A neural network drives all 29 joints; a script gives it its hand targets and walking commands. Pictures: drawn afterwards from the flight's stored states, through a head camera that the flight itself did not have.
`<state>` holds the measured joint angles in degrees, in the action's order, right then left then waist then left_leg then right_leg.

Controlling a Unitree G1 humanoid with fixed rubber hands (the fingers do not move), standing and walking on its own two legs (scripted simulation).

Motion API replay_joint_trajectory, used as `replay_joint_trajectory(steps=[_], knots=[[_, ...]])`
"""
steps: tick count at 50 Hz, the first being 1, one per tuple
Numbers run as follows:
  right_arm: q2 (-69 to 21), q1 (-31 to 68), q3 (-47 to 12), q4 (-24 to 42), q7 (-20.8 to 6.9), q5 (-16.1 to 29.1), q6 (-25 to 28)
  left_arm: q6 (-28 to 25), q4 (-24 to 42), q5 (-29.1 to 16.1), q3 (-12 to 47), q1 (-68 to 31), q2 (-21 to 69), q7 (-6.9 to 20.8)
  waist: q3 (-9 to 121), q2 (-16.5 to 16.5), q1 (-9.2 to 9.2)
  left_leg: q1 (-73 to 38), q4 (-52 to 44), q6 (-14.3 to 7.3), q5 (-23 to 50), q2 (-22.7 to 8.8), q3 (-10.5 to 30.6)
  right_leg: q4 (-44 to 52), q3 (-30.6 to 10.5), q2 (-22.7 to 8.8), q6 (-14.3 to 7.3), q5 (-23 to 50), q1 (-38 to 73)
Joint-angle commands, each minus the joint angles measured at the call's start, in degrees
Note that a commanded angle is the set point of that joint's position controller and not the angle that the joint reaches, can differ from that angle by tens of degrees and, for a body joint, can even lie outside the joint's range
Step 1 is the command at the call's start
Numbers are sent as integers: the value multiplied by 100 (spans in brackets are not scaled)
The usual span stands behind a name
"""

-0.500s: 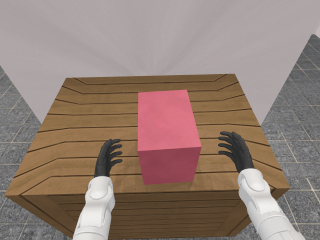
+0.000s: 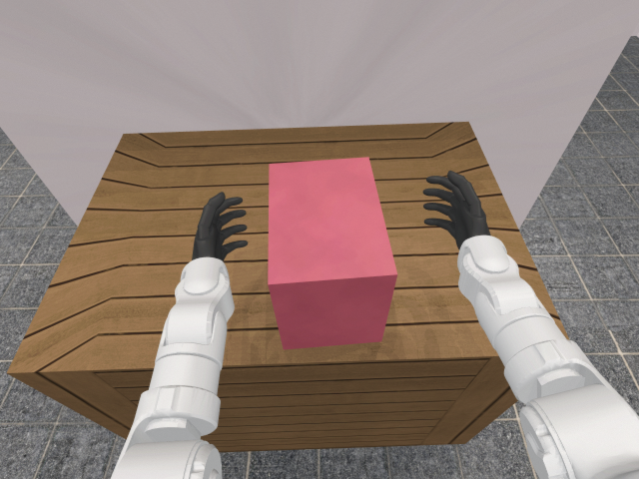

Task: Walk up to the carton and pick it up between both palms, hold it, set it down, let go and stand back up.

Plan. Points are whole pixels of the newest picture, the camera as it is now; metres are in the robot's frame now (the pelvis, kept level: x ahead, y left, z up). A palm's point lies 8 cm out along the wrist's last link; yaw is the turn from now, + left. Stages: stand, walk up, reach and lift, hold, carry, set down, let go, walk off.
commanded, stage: reach and lift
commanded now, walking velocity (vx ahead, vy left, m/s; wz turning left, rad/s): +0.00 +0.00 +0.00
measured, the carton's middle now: (326, 253) +0.46 +0.03 -0.03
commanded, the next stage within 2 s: none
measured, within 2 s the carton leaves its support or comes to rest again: neither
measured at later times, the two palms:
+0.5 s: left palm (203, 195) +0.44 +0.19 +0.12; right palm (459, 170) +0.47 -0.15 +0.13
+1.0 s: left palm (203, 236) +0.42 +0.20 +0.05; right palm (434, 210) +0.46 -0.13 +0.06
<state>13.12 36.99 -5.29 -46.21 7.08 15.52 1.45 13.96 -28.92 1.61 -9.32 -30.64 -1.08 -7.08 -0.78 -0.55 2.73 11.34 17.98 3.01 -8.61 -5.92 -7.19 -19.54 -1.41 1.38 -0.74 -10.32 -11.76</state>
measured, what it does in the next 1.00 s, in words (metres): stands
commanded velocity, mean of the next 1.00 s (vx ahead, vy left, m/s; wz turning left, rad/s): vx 0.00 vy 0.00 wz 0.00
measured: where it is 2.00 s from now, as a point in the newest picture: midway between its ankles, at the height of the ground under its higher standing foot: outside the picture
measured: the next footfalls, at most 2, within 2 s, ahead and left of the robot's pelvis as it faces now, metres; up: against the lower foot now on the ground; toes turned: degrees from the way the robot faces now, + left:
none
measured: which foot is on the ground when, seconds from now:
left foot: down 0.00-1.00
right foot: down 0.00-1.00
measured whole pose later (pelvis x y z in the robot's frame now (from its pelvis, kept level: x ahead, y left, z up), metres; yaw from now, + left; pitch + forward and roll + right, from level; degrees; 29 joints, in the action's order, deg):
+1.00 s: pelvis +0.00 +0.01 -0.02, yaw +3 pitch +19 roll -1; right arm 13.5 58.8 -1.3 -78.9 3.0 15.2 10.9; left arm -11.5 -76.0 -5.1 -6.2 -56.5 -7.4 -8.1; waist 11.2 1.0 2.7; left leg 36.9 27.9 2.7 -10.2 -5.8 -2.9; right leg -25.0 2.2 0.9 -0.2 -10.8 -33.6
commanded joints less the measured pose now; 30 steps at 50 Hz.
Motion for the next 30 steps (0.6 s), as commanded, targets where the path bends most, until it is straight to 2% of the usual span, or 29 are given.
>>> replay_joint_trajectory(steps=[1,8,18,25,30], knots=[[723,2659,226,545,65,19,164,-332,632,20,-113,-2376,-563,0,2786,-221,64,-1060,210,-268,1238,582,136,41,-17,250,309,2438,584],[806,3408,299,-28,71,95,91,-512,-23,-70,-103,-3222,-826,-25,3295,-178,18,-842,361,-176,1490,579,119,-20,54,251,341,2762,533],[1120,4364,330,-819,-47,307,24,-621,-971,-365,121,-4314,-1098,-168,4021,30,-19,-924,750,36,2077,505,209,-49,222,289,312,2939,-86],[1298,4976,255,-1360,-181,462,-16,-719,-1710,-564,224,-4958,-1327,-261,4335,-39,45,-738,913,80,2237,450,254,-130,256,274,331,3077,-322],[1223,4959,123,-1949,-286,495,72,-1011,-2473,-561,232,-4938,-1325,-213,4265,-161,92,-403,927,52,2225,438,237,-226,221,232,358,3227,-267]])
